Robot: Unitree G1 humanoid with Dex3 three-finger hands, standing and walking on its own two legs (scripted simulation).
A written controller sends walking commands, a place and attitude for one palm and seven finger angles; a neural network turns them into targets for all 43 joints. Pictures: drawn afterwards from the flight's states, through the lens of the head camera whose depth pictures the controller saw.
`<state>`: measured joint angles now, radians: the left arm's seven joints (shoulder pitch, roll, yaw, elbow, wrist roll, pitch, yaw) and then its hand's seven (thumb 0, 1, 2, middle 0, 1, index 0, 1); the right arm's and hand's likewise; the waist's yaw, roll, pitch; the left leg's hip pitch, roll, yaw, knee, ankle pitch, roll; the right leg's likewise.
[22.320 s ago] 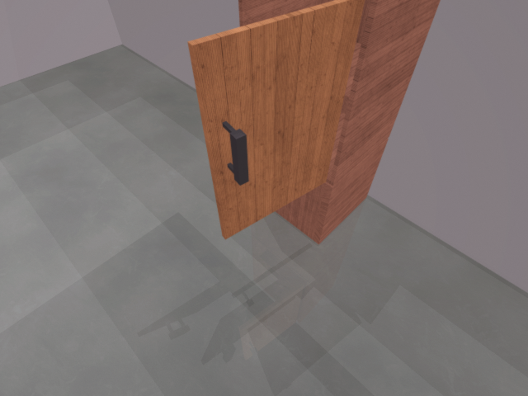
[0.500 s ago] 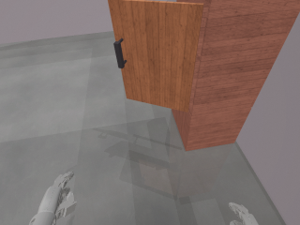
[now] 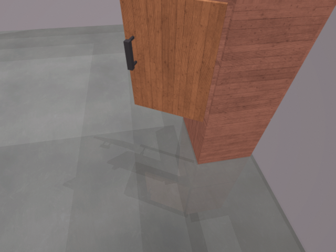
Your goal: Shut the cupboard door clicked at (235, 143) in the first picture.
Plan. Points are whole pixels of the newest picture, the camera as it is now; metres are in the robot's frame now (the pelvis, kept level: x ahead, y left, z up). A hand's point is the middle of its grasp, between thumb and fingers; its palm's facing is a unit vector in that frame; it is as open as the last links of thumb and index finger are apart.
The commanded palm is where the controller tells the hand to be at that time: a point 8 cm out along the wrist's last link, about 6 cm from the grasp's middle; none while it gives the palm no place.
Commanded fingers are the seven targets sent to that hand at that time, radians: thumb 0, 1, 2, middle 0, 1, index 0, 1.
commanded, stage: let the arm hang, fingers relaxed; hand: left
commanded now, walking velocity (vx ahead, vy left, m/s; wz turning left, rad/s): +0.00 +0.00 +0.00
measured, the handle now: (131, 53) +0.92 +0.22 +0.00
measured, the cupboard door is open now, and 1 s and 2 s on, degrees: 60 60 60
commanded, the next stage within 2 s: look to check the result in 0.44 s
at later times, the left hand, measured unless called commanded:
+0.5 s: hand out of the picture +0.01 +0.17 -0.18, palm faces +0.01 -0.98 -0.18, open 7.4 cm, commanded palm none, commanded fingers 0.00 0.90 0.90 -0.20 -0.30 -0.20 -0.30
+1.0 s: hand out of the picture +0.04 +0.19 -0.17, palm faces +0.00 -0.97 -0.24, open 7.4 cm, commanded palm none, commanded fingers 0.00 0.90 0.90 -0.20 -0.30 -0.20 -0.30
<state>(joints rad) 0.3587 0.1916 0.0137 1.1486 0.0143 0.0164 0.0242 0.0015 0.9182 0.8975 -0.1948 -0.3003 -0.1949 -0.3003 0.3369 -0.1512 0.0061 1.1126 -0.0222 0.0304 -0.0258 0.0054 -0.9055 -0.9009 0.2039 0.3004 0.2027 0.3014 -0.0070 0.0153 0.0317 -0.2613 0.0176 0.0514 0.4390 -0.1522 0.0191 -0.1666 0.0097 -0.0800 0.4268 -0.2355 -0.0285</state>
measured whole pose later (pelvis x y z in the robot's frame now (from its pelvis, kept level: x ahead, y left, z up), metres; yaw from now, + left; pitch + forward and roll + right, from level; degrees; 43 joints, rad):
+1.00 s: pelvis +0.02 -0.01 +0.00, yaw -1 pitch -2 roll +0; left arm 0.25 0.20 0.01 1.14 0.02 -0.01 0.02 0.00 0.91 0.90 -0.19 -0.30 -0.20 -0.30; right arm 0.22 -0.20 0.00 1.12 -0.02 0.01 -0.03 0.00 -0.91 -0.90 0.20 0.30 0.20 0.30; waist -0.01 0.01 0.03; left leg -0.19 0.02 0.06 0.38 -0.16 0.01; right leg -0.10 0.01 -0.07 0.37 -0.24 -0.04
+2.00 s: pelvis +0.03 -0.05 +0.00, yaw +30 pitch +0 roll +2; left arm 0.20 0.22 0.05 0.88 0.04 0.02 0.03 0.00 0.90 0.90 -0.20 -0.30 -0.20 -0.30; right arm 0.17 -0.26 -0.09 0.89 -0.02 0.08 0.03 0.00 -0.91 -0.90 0.20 0.30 0.20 0.30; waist -0.04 -0.01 0.10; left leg -0.48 0.00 0.02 1.01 -0.44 -0.05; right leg -0.22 -0.10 -0.12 0.56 -0.33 0.00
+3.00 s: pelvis +0.10 +0.08 -0.01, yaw +66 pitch +1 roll +1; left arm 0.23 0.24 0.09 0.93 0.03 0.01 -0.03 0.01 0.91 0.90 -0.19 -0.30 -0.19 -0.30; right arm 0.20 -0.20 -0.03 0.91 -0.04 -0.03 0.00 0.00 -0.91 -0.90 0.20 0.30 0.20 0.30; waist 0.00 -0.03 0.10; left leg -0.26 0.00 0.06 0.52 -0.27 0.02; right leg -0.51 -0.14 -0.06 1.02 -0.37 0.05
